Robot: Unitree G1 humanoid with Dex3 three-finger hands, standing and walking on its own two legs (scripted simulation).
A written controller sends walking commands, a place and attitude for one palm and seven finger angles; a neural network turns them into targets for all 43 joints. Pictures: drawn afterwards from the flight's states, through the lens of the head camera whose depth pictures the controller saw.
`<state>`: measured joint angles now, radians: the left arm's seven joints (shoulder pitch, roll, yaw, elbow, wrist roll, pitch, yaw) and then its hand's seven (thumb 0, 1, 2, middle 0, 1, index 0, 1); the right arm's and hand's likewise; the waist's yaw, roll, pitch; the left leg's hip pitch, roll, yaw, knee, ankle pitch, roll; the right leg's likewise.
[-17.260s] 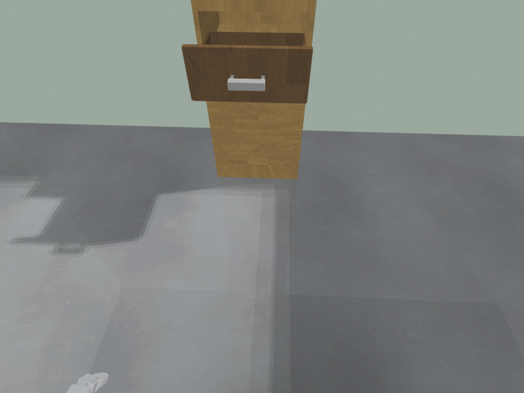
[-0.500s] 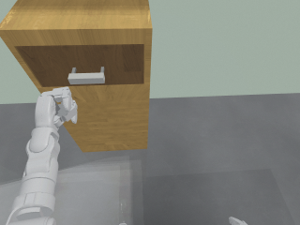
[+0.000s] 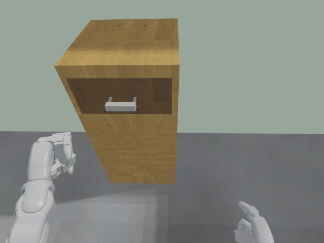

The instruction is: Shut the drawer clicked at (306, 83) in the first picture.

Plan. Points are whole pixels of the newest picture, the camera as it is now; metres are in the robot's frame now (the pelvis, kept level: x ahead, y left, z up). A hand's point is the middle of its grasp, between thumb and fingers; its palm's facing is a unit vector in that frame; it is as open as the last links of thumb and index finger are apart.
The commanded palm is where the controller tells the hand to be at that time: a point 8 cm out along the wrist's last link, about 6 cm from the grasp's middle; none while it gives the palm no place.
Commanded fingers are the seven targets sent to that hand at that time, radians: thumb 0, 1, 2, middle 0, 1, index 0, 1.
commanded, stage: draw the hand back to the body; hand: left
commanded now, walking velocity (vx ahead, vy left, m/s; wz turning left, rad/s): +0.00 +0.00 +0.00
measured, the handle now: (121, 102) +0.61 +0.22 -0.02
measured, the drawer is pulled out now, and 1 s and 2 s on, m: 0.00 0.00 0.00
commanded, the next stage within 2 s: step back with the hand held close in 0.48 s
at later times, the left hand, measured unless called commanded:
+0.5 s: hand (36, 187) +0.17 +0.24 +0.16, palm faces +0.42 -0.82 -0.39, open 3.3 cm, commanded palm +0.13 +0.28 +0.18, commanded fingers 0.00 0.90 0.90 -1.40 -1.60 -1.40 -1.60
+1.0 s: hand (27, 193) +0.17 +0.26 +0.15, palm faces +0.26 -0.82 -0.51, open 3.3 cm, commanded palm +0.11 +0.30 +0.18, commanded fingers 0.00 0.90 0.90 -1.40 -1.60 -1.40 -1.60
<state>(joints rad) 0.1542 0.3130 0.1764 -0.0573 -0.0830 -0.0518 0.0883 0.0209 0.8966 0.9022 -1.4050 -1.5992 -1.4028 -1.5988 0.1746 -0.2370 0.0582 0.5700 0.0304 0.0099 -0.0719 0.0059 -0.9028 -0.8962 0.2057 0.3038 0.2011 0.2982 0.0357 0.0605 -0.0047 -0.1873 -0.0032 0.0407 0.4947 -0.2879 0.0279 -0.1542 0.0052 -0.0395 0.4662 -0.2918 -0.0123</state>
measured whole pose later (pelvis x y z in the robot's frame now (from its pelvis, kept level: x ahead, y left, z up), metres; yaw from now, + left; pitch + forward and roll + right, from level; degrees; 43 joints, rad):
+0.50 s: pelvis +0.00 +0.00 +0.00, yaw +1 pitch -4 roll -1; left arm 0.53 0.32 0.28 -0.44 -0.07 -0.10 0.10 0.02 0.89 0.90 -1.41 -1.60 -1.41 -1.60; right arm 0.19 -0.24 0.02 0.61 0.00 -0.08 -0.08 0.01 -0.90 -0.90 0.21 0.30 0.20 0.30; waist 0.07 0.08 0.02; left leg -0.11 0.00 0.03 0.45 -0.27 0.02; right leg -0.06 0.01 -0.05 0.39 -0.26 -0.02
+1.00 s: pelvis -0.03 +0.02 +0.00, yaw -1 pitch +1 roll -1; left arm 0.65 0.41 0.36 -0.55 -0.06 -0.18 0.10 0.02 0.89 0.90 -1.41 -1.60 -1.41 -1.60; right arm 0.18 -0.23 -0.02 0.55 0.01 0.03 -0.08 0.01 -0.90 -0.90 0.20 0.30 0.20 0.30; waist 0.00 0.02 0.05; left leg -0.27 -0.02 0.07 0.47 -0.22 0.06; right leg -0.24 -0.01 -0.01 0.43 -0.21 0.02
